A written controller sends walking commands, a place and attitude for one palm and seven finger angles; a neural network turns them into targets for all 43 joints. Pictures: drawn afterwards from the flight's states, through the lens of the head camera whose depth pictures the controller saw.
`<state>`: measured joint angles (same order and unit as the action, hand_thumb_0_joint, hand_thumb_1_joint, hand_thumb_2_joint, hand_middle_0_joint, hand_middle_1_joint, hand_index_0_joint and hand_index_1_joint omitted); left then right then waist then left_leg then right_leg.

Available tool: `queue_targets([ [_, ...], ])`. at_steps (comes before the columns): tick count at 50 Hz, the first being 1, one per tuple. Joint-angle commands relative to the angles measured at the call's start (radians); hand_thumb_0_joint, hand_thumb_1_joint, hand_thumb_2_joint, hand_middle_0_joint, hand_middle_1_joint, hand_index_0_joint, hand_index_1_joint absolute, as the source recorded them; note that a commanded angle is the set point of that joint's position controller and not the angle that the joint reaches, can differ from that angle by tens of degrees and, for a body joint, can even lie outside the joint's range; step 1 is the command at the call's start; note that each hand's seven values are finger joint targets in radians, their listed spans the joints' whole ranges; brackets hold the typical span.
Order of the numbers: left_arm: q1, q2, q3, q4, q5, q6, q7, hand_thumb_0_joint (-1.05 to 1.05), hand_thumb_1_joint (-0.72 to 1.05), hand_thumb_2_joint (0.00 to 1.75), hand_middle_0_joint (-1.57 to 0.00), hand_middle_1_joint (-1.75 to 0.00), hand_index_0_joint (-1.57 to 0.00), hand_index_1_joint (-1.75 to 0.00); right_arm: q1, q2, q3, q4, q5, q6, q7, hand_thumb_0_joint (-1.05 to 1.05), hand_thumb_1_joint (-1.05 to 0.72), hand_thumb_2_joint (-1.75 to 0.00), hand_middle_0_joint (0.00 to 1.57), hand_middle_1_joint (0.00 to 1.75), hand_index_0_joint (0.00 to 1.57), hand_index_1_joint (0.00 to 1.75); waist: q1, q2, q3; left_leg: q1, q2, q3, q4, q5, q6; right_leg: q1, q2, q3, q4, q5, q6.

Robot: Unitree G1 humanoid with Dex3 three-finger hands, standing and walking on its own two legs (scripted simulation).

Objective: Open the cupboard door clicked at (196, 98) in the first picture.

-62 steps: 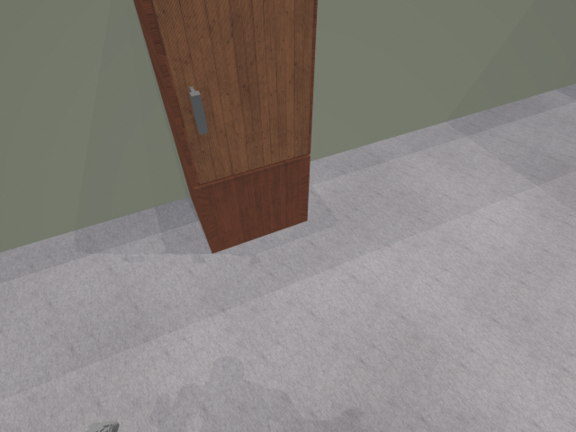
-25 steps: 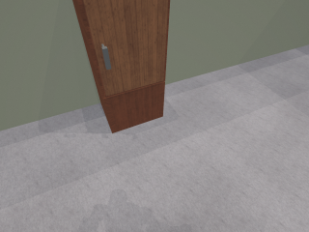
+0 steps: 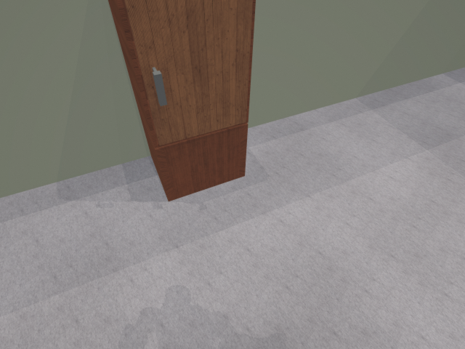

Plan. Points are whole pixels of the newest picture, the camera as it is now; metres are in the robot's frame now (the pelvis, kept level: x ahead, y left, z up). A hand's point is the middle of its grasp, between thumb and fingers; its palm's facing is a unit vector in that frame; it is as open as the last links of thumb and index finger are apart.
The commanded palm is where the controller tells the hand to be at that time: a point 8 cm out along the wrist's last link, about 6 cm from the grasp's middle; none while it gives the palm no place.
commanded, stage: look at it before walking up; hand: left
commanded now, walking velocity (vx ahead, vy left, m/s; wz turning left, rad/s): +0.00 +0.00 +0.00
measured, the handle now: (158, 86) +0.97 +0.33 -0.06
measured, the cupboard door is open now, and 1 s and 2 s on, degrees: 0 0 0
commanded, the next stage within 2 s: walk to a spot facing it in 0.20 s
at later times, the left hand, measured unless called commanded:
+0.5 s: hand out of the picture +0.07 +0.24 -0.16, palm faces -0.07 -0.94 -0.33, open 7.4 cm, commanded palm none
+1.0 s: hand out of the picture +0.06 +0.16 -0.16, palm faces -0.22 -0.95 -0.21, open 7.4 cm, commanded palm none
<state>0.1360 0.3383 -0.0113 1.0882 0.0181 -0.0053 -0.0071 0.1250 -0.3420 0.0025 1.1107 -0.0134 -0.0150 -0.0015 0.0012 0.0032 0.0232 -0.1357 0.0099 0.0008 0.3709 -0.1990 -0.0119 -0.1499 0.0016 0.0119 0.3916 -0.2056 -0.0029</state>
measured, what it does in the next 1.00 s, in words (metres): lifts its left foot, turning right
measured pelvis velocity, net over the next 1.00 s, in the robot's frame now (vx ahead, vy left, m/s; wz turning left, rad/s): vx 0.03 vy -0.03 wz -0.32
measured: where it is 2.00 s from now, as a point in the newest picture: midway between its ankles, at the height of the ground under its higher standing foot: (266, 323)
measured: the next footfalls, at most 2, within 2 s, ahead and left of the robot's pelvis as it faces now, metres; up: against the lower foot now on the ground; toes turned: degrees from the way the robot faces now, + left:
left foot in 1.20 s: +0.21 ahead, +0.08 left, +0.00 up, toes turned -23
right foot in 1.70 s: +0.31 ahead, -0.23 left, +0.00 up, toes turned -52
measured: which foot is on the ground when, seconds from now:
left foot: down 0.00-0.68, up 0.70-1.00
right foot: down 0.00-1.00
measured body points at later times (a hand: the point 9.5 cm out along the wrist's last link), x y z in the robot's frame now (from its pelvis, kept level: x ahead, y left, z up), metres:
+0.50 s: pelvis +0.00 +0.00 -0.01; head +0.01 +0.00 +0.44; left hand +0.08 +0.28 -0.14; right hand +0.07 -0.29 -0.14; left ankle +0.00 +0.13 -0.75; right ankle +0.01 -0.12 -0.75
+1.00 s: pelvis +0.03 -0.03 +0.00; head +0.05 -0.05 +0.45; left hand +0.07 +0.21 -0.14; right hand +0.04 -0.30 -0.14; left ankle +0.08 +0.13 -0.68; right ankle -0.01 -0.10 -0.75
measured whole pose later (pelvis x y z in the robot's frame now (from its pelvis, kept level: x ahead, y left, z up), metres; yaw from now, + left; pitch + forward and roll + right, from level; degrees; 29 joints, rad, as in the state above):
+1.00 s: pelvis +0.03 -0.03 +0.00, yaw -18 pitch +2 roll +1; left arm 0.41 0.16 0.04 0.99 0.03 -0.02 -0.02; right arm 0.18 -0.24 -0.07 0.96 -0.03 0.01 0.01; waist 0.05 0.01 0.01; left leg -0.51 0.08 0.00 0.98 -0.27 -0.06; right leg -0.20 0.09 0.12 0.38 -0.21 -0.07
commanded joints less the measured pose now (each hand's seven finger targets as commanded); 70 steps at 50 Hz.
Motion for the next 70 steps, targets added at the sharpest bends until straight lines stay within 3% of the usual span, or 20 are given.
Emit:
queue_targets([
  [1,-0.04,0.212,0.045,-0.066,-0.006,-0.023,0.018,0.0,0.9,0.9,-0.2,-0.3,-0.2,-0.3,-0.049,-0.202,-0.041,-0.065,0.004,-0.02,-0.012,0.0,-0.9,-0.9,0.2,0.3,0.2,0.3,-0.003,-0.013,-0.048,0.019,0.11,-0.085,-0.058,0.111,0.036,-0.018,-0.119,0.104,-0.076,0.107,-0.028],
  [16,-0.04,0.215,0.047,-0.063,-0.006,-0.02,0.018,0.0,0.9,0.9,-0.2,-0.3,-0.2,-0.3,-0.049,-0.208,-0.039,-0.06,0.004,-0.021,-0.014,0.0,-0.9,-0.9,0.2,0.3,0.2,0.3,0.0,-0.005,-0.045,0.029,0.116,-0.08,-0.065,0.126,0.036,-0.009,-0.114,0.107,-0.074,0.135,-0.029],
  [20,0.023,0.103,0.037,-0.078,-0.006,0.018,0.023,0.0,0.9,0.9,-0.2,-0.3,-0.2,-0.3,0.03,-0.085,-0.03,-0.07,0.002,0.003,-0.023,0.0,-0.9,-0.9,0.2,0.3,0.2,0.3,-0.009,-0.01,-0.05,0.037,0.128,-0.013,0.019,0.154,0.016,-0.071,-0.104,0.125,0.012,0.239,-0.018],
  [24,0.044,0.1,0.056,-0.138,0.001,0.04,0.016,0.0,0.9,0.9,-0.2,-0.3,-0.2,-0.3,0.05,-0.104,-0.058,-0.129,0.0,0.02,-0.031,0.0,-0.9,-0.9,0.2,0.3,0.2,0.3,-0.012,0.012,-0.03,0.01,0.167,-0.014,0.05,0.093,0.035,-0.168,-0.061,0.133,0.123,0.21,-0.017],
  [30,0.105,0.032,0.08,-0.2,0.001,0.057,-0.001,0.0,0.9,0.9,-0.2,-0.3,-0.2,-0.3,-0.015,-0.114,-0.09,-0.212,-0.006,0.016,-0.029,0.0,-0.9,-0.9,0.2,0.3,0.2,0.3,0.024,0.191,-0.007,-0.129,0.37,-0.076,-0.01,0.162,0.17,-0.204,-0.028,0.003,0.498,-0.283,0.016],
  [32,0.21,0.017,0.092,-0.187,0.004,0.046,-0.008,0.0,0.9,0.9,-0.2,-0.3,-0.2,-0.3,-0.045,-0.107,-0.092,-0.227,-0.011,0.019,-0.026,0.0,-0.9,-0.9,0.2,0.3,0.2,0.3,0.077,0.116,-0.034,-0.187,0.321,0.015,0.156,0.095,0.11,-0.06,-0.041,-0.011,0.311,-0.187,0.008],
  [33,0.272,0.062,0.101,-0.17,0.012,0.032,-0.008,0.0,0.9,0.9,-0.2,-0.3,-0.2,-0.3,-0.042,-0.077,-0.088,-0.236,-0.005,0.029,-0.019,0.0,-0.9,-0.9,0.2,0.3,0.2,0.3,0.104,-0.094,-0.042,-0.291,0.204,0.1,0.389,-0.135,0.037,0.017,-0.082,0.108,0.085,-0.125,-0.014],
  [34,0.293,0.171,0.121,-0.177,0.023,0.016,0.006,0.0,0.9,0.9,-0.2,-0.3,-0.2,-0.3,-0.036,0.02,-0.07,-0.278,0.0,0.033,-0.009,0.0,-0.9,-0.9,0.2,0.3,0.2,0.3,0.099,-0.447,0.004,-0.559,0.018,0.153,0.723,-0.449,-0.043,0.036,-0.34,0.605,-0.155,-0.166,-0.117],
  [35,0.303,0.156,0.12,-0.196,0.003,0.017,0.02,0.0,0.9,0.9,-0.2,-0.3,-0.2,-0.3,-0.072,-0.032,-0.074,-0.292,-0.003,0.04,-0.011,0.0,-0.9,-0.9,0.2,0.3,0.2,0.3,0.112,-0.299,0.01,-0.525,0.048,-0.026,0.79,-0.381,-0.025,-0.078,-0.346,0.682,-0.272,-0.41,-0.154],
  [38,0.152,0.08,0.107,-0.224,0.003,-0.003,0.018,0.0,0.9,0.9,-0.2,-0.3,-0.2,-0.3,-0.016,-0.026,-0.086,-0.249,-0.013,0.022,0.006,0.0,-0.9,-0.9,0.2,0.3,0.2,0.3,0.013,-0.102,0.048,-0.491,0.092,-0.037,0.789,-0.143,-0.032,-0.119,-0.243,0.517,-0.23,-0.414,-0.157],
  [41,0.219,0.05,0.107,-0.197,-0.001,-0.028,0.011,0.0,0.9,0.9,-0.2,-0.3,-0.2,-0.3,0.015,0.005,-0.085,-0.229,-0.016,0.011,0.008,0.0,-0.9,-0.9,0.2,0.3,0.2,0.3,0.023,-0.094,-0.018,-0.487,0.083,-0.011,0.734,-0.071,-0.046,-0.015,-0.188,0.408,-0.19,-0.231,-0.155],
  [53,0.322,0.039,0.115,-0.147,0.013,-0.038,0.013,0.0,0.9,0.9,-0.2,-0.3,-0.2,-0.3,-0.095,0.054,-0.075,-0.302,-0.002,-0.028,0.008,0.0,-0.9,-0.9,0.2,0.3,0.2,0.3,0.072,-0.146,-0.012,-0.434,0.041,0.015,0.399,-0.138,-0.047,0.066,-0.178,0.462,-0.134,-0.036,-0.197],
  [57,0.225,0.052,0.123,-0.174,0.007,-0.029,0.013,0.0,0.9,0.9,-0.2,-0.3,-0.2,-0.3,0.029,0.041,-0.077,-0.277,0.006,-0.045,-0.004,0.0,-0.9,-0.9,0.2,0.3,0.2,0.3,-0.002,-0.149,-0.011,-0.076,0.004,0.029,0.129,-0.061,-0.031,-0.152,-0.111,0.418,-0.012,0.012,-0.148],
  [58,0.194,0.028,0.122,-0.187,0.005,-0.028,0.009,0.0,0.9,0.9,-0.2,-0.3,-0.2,-0.3,0.152,0.002,-0.087,-0.24,0.009,-0.051,-0.017,0.0,-0.9,-0.9,0.2,0.3,0.2,0.3,-0.053,-0.067,-0.049,0.146,0.044,0.001,0.037,-0.065,-0.018,-0.283,-0.046,0.361,0.109,-0.023,-0.112],
  [59,0.205,-0.036,0.115,-0.204,-0.006,-0.025,-0.002,0.0,0.9,0.9,-0.2,-0.3,-0.2,-0.3,0.279,-0.106,-0.107,-0.206,-0.006,-0.057,-0.029,0.0,-0.9,-0.9,0.2,0.3,0.2,0.3,-0.099,0.199,-0.133,0.366,0.29,-0.276,-0.055,-0.277,0.042,-0.482,0.077,0.227,0.372,-0.197,-0.066],
  [60,0.201,-0.058,0.112,-0.229,-0.003,-0.036,-0.011,0.0,0.9,0.9,-0.2,-0.3,-0.2,-0.3,0.346,-0.159,-0.115,-0.204,-0.012,-0.05,-0.027,0.0,-0.9,-0.9,0.2,0.3,0.2,0.3,-0.1,0.319,-0.113,0.34,0.501,-0.512,-0.16,-0.382,0.131,-0.599,0.09,0.058,0.626,-0.375,-0.015],
  [61,0.151,-0.02,0.119,-0.223,0.006,-0.032,-0.013,0.0,0.9,0.9,-0.2,-0.3,-0.2,-0.3,0.281,-0.107,-0.104,-0.215,-0.011,-0.044,-0.023,0.0,-0.9,-0.9,0.2,0.3,0.2,0.3,-0.087,0.191,-0.023,0.163,0.507,-0.511,-0.213,-0.478,0.155,-0.595,0.014,0.065,0.747,-0.329,-0.012],
  [64,0.135,-0.044,0.121,-0.195,0.021,-0.011,-0.044,0.0,0.9,0.9,-0.2,-0.3,-0.2,-0.3,0.167,0.022,-0.063,-0.221,-0.009,-0.063,-0.026,0.0,-0.9,-0.9,0.2,0.3,0.2,0.3,0.0,0.122,0.129,-0.036,0.366,-0.204,-0.221,-0.215,0.103,-0.568,-0.083,0.025,0.827,-0.11,0.01],
  [66,0.155,-0.075,0.113,-0.185,0.022,0.005,-0.047,0.0,0.9,0.9,-0.2,-0.3,-0.2,-0.3,0.204,0.044,-0.057,-0.199,-0.005,-0.079,-0.032,0.0,-0.9,-0.9,0.2,0.3,0.2,0.3,0.013,0.123,0.085,0.01,0.308,-0.032,-0.171,0.106,0.076,-0.549,-0.083,0.001,0.831,-0.035,0.024],
  [70,0.081,-0.103,0.103,-0.207,0.022,0.021,-0.049,0.0,0.9,0.9,-0.2,-0.3,-0.2,-0.3,0.294,0.055,-0.053,-0.151,-0.004,-0.086,-0.038,0.0,-0.9,-0.9,0.2,0.3,0.2,0.3,0.003,0.111,0.073,0.104,0.295,0.082,-0.125,0.406,0.063,-0.612,-0.082,-0.04,0.794,0.026,0.031],
])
